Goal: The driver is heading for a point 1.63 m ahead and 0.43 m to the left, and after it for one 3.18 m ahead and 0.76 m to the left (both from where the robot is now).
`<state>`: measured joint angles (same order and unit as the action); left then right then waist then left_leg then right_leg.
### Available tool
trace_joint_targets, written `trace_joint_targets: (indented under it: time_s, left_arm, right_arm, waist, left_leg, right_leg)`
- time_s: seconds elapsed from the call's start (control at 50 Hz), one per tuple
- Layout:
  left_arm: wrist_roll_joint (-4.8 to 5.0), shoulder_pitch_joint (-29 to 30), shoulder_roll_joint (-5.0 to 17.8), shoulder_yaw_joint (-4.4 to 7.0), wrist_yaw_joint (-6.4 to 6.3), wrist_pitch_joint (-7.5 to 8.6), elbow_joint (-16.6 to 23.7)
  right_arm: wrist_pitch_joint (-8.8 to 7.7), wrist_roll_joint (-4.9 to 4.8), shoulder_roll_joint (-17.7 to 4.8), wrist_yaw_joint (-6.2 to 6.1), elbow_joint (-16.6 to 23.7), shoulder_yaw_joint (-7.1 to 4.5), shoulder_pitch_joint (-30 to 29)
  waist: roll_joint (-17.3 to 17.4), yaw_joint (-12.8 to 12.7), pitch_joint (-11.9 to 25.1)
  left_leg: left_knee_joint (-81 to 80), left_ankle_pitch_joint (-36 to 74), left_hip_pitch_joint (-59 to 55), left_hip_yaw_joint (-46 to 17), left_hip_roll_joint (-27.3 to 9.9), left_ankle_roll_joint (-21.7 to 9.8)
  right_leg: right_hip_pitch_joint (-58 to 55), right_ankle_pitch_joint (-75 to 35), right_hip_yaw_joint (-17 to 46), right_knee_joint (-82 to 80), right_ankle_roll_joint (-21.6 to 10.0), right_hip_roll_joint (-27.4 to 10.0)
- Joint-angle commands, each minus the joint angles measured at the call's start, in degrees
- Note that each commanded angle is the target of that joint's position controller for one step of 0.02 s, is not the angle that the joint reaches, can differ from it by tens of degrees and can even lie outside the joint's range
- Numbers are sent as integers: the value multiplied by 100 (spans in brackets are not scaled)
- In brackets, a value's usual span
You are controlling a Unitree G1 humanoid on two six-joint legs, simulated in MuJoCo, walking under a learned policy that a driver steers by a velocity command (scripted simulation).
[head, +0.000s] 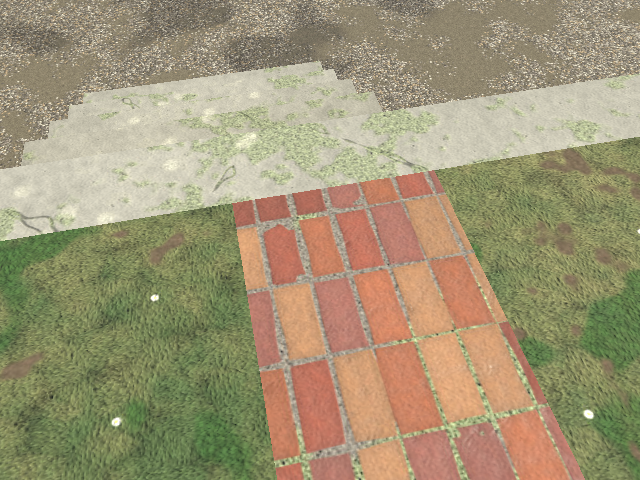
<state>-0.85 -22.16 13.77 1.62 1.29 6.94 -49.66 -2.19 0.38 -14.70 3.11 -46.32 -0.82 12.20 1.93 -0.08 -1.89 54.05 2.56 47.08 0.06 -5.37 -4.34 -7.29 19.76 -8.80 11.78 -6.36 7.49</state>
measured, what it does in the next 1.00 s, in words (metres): walks ahead, turning left: left foot, then right foot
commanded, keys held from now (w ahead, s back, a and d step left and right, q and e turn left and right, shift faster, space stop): q+shift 0.44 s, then shift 0.56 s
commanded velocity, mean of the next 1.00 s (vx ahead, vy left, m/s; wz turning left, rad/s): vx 0.18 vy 0.00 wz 0.53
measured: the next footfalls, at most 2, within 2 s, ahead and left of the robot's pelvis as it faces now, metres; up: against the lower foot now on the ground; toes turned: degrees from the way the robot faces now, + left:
left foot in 0.12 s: +0.36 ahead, +0.04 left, +0.00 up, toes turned +6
right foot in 0.64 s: +0.49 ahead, -0.15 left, +0.00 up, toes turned +20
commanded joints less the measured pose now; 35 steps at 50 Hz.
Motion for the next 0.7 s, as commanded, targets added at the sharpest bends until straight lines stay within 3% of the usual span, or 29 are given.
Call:
trace_joint_targets:
  time_s: [0.02, 0.06, 0.08, 0.1, 0.12, 0.14, 0.16, 0.18, 0.2, 0.22, 0.24, 0.26, 0.28, 0.32, 0.36, 0.42, 0.48, 0.54, 0.58, 0.6, 0.62, 0.64, 0.66, 0.68, 0.7]
  left_arm:
    - [95, 287, 689, 80, -144, 196, 288]
    - [169, 394, 1012, 163, -350, 221, 332]
    - [171, 607, 1160, 220, -429, 151, 398]
    - [129, 1025, 1240, 264, -462, 61, 506]
    - [224, 1678, 1194, 329, -419, -65, 571]
    - [115, 2159, 386, 135, -244, -86, 747]
    - [207, 372, -108, -18, -286, -143, 1090]
    - [25, 69, 186, -116, -285, -123, 1111]
    - [-98, 293, 476, -113, -264, -151, 1066]
    - [-247, 715, 627, -50, -265, -221, 1102]
    - [-297, 811, 710, -39, -295, -342, 1148]
    - [-283, 921, 757, -34, -331, -510, 1212]
    - [-249, 1077, 693, -66, -373, -620, 1287]
    - [-166, 1181, 529, -132, -413, -681, 1405]
    - [-98, 1360, 546, -142, -419, -717, 1520]
    - [-102, 1855, 604, -137, -398, -776, 1690]
    - [-61, 2056, 651, -135, -375, -728, 1708]
    - [-21, 1981, 718, -123, -358, -598, 1669]
    - [17, 1629, 786, -99, -352, -526, 1574]
    - [19, 1337, 788, -87, -352, -496, 1481]
    - [-25, 1101, 800, -73, -370, -454, 1401]
    - [-106, 1207, 1103, -20, -416, -449, 1443]
    - [-113, 1326, 1680, 88, -399, -561, 1573]
    - [-3, 926, 1478, 120, -355, -643, 1429]
    - [33, 890, 1164, 46, -331, -664, 1403]
  right_arm:
    - [-191, 51, -126, 98, 261, 22, -272]
    - [-176, 103, -320, 126, -52, -60, 539]
    - [-120, 143, -564, 91, -303, -171, 1392]
    - [-52, 173, -883, 13, -616, -326, 2593]
    - [-3, 71, -1103, -131, -829, -486, 3512]
    - [21, -86, -1081, -286, -958, -465, 3203]
    - [-79, 178, -1538, -283, -631, -502, 2377]
    - [-31, 106, -1433, -292, -159, -586, 1655]
    - [58, 18, -1149, -342, 79, -551, 1057]
    - [105, -9, -882, -346, 205, -477, 699]
    - [83, -16, -907, -343, 266, -459, 618]
    - [58, -21, -889, -337, 212, -440, 714]
    - [28, 10, -950, -317, 153, -449, 838]
    - [11, 59, -1133, -311, 169, -524, 916]
    - [94, 5, -1137, -345, 230, -566, 949]
    - [281, -74, -1167, -389, 365, -640, 920]
    - [379, 0, -1154, -390, 459, -677, 906]
    - [382, 102, -1081, -371, 514, -650, 874]
    - [388, 120, -1077, -367, 589, -625, 652]
    - [399, 89, -1074, -376, 639, -605, 468]
    - [397, 15, -1029, -395, 675, -567, 350]
    - [391, -7, -754, -400, 701, -481, 678]
    - [416, -4, -713, -440, 809, -472, 1148]
    - [424, 188, -1153, -442, 678, -542, 987]
    - [429, 171, -1212, -420, 622, -559, 718]
  waist:
    - [-347, 92, -499]
    - [-632, 428, 160]
    - [-766, 840, 583]
    - [-822, 1459, 1032]
    - [-133, 2199, 1083]
    - [1314, 1791, 296]
    - [1275, 234, 1413]
    - [206, 182, 2428]
    - [-595, -50, 1469]
    - [-1160, -152, 874]
    - [-1223, -197, 525]
    - [-1180, -230, 308]
    - [-1105, -193, 265]
    - [-739, -110, 636]
    - [-309, 35, 942]
    - [116, 296, 899]
    - [398, 462, 651]
    - [568, 524, 615]
    - [629, 356, 624]
    - [621, 164, 576]
    - [490, -12, 497]
    - [-480, 200, 605]
    - [-1699, 444, 727]
    - [-1298, 194, 800]
    - [-740, 163, 663]
  left_leg:
    - [-1459, 1237, -1601, 1232, 654, -52]
    - [-1942, 1658, -2730, 1362, 1074, -109]
    - [-1878, 1352, -3633, 1315, 1318, -177]
    - [-1726, 1120, -4808, 998, 1336, -358]
    - [-2538, 1886, -5463, 315, 736, -970]
    - [-2313, 4183, -5644, -117, 515, -917]
    - [-1860, 6842, -6597, -2290, -769, -1963]
    - [-2735, 4516, -6656, -3586, -1181, -2309]
    - [-3353, 2130, -5255, -3626, -930, -2180]
    - [-3733, 801, -4282, -3431, -665, -1977]
    - [-3796, 1187, -3560, -3171, -577, -1858]
    - [-3822, 1751, -2882, -2807, -413, -1742]
    - [-3749, 2343, -2474, -2465, -161, -1624]
    - [-3417, 2975, -2628, -2164, 163, -1381]
    - [-3219, 2563, -3105, -2200, 331, -1041]
    - [-3182, 880, -3581, -2557, 560, -635]
    - [-3091, 335, -3986, -2822, 497, -616]
    - [-2754, 1335, -4132, -2913, 367, -650]
    - [-2555, 1678, -3949, -3012, 355, -526]
    - [-2470, 1337, -3714, -3022, 450, -364]
    - [-2278, 576, -3332, -2938, 615, -141]
    - [-1435, -1465, -2933, -2352, 1035, 142]
    - [-496, -4028, -2108, -1238, 2003, 391]
    - [487, -4032, -1893, -1023, 1701, 458]
    - [789, -3591, -1948, -1138, 1532, 493]
  right_leg:
    - [1354, -6587, -548, -71, 644, -1059]
    - [914, -7574, -601, 1020, 813, -1257]
    - [997, -7986, -517, 2000, 891, -1353]
    - [1436, -7862, -409, 3490, 937, -1438]
    - [2065, -5081, -532, 6442, 1044, -876]
    - [3858, 1383, -387, 8582, 966, 218]
    - [4814, 1486, 841, 9680, 1085, 20]
    - [4782, 693, 1523, 9213, 843, -232]
    - [4706, 435, 1534, 8563, 760, -487]
    - [4645, 485, 1528, 7955, 794, -689]
    - [4432, 517, 1476, 7393, 877, -826]
    - [4033, 504, 1417, 6722, 990, -952]
    - [3708, 404, 1303, 6214, 1068, -989]
    - [3566, -25, 1276, 5457, 1104, -989]
    - [3771, -551, 1362, 4971, 1087, -963]
    - [4135, -852, 1504, 4367, 1062, -844]
    - [4334, -710, 1558, 3781, 990, -770]
    - [3937, -428, 1504, 3229, 824, -668]
    - [3246, -330, 1480, 2551, 665, -598]
    - [2710, -647, 1423, 1886, 587, -589]
    - [2048, -1342, 1462, 1082, 490, -712]
    - [1536, -1640, 2494, 682, 224, -1708]
    - [1157, -3135, 4115, 599, -567, -3038]
    - [1241, -3489, 4507, 610, -980, -3104]
    - [1452, -3284, 3899, 737, -864, -2784]
Over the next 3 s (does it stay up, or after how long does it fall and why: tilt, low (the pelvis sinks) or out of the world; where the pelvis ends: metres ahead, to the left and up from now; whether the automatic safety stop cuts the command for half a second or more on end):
stays up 0.72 -0.07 -0.02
